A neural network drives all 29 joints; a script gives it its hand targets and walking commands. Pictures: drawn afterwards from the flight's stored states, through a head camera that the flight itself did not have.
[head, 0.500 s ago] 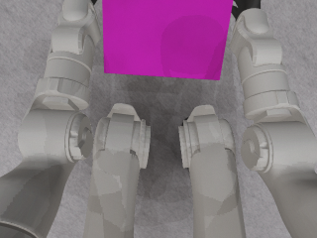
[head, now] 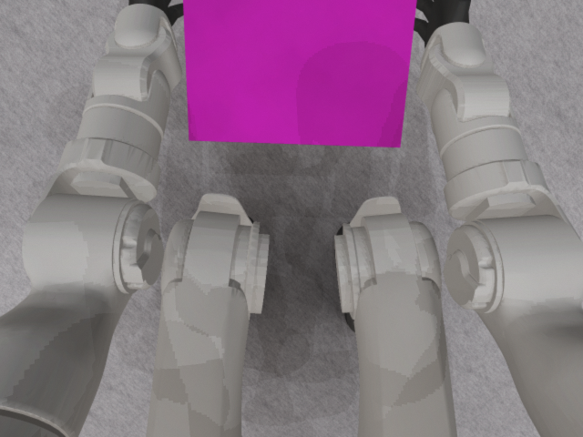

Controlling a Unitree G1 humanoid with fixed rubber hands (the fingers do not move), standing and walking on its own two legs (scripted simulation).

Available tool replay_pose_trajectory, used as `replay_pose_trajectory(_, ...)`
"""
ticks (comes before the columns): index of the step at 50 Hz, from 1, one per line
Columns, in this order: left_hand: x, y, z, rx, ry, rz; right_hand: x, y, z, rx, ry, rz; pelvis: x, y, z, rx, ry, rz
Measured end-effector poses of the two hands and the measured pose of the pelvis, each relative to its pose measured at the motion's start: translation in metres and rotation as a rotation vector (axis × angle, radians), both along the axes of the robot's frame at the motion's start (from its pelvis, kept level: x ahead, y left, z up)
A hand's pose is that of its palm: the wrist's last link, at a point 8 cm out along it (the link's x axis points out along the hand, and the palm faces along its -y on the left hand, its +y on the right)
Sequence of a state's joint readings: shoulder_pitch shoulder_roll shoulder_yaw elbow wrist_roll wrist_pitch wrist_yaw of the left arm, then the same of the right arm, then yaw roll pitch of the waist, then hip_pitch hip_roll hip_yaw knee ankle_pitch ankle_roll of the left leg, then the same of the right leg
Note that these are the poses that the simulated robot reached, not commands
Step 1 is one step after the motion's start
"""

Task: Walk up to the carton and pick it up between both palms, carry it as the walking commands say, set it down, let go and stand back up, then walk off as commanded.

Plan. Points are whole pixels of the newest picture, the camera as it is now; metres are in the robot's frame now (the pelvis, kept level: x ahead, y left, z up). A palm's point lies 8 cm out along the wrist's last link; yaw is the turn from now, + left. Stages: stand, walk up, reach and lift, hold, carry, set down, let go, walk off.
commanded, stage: set down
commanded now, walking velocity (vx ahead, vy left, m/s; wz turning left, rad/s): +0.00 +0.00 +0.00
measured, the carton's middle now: (296, 57) +0.51 +0.01 -0.23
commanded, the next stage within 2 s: none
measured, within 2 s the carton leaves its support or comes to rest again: neither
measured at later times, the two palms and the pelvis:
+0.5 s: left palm (158, 12) +0.53 +0.16 -0.16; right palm (442, 26) +0.52 -0.14 -0.16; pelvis +0.02 +0.00 -0.01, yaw +0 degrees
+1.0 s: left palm (157, 13) +0.53 +0.16 -0.16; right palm (442, 28) +0.52 -0.14 -0.16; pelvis +0.02 +0.00 -0.01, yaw +0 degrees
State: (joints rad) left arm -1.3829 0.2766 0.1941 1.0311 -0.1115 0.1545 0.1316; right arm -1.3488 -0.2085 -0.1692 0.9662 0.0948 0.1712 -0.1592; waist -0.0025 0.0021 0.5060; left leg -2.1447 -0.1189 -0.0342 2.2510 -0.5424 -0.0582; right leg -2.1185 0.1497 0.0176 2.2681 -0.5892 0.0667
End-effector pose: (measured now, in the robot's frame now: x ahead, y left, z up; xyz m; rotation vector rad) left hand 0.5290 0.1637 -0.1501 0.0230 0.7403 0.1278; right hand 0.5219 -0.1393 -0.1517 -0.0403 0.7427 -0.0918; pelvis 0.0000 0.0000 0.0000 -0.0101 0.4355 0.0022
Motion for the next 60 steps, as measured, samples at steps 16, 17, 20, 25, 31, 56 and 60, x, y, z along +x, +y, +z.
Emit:
replay_pose_trajectory(16,-0.002,-0.002,-0.004,0.002,0.030,0.000,0.000,-0.002,-0.004,-0.002,0.032,0.002,0.015,0.000,-0.005,0.002,0.089,-0.003)
replay_pose_trajectory(17,-0.001,-0.002,-0.005,0.002,0.031,0.000,0.000,-0.002,-0.004,-0.002,0.033,0.001,0.015,0.000,-0.005,0.003,0.093,-0.003)
replay_pose_trajectory(20,0.000,-0.002,-0.006,0.000,0.031,0.003,0.001,-0.002,-0.005,-0.003,0.035,0.001,0.017,0.000,-0.005,0.003,0.102,-0.004)
replay_pose_trajectory(25,0.002,-0.002,-0.009,0.002,0.028,0.000,0.003,-0.002,-0.008,-0.004,0.033,0.002,0.019,0.000,-0.005,0.004,0.109,-0.006)
replay_pose_trajectory(31,0.003,-0.001,-0.010,0.003,0.024,-0.005,0.004,-0.002,-0.010,-0.002,0.026,0.002,0.020,-0.001,-0.007,0.005,0.106,-0.006)
replay_pose_trajectory(56,-0.010,0.011,-0.021,0.031,0.006,-0.025,-0.006,-0.014,-0.019,-0.025,-0.012,0.014,0.018,0.001,0.003,0.007,0.131,-0.003)
replay_pose_trajectory(60,-0.016,0.022,-0.025,0.038,0.003,-0.001,-0.010,-0.024,-0.023,-0.025,-0.013,-0.007,0.020,0.000,0.007,0.008,0.146,-0.003)
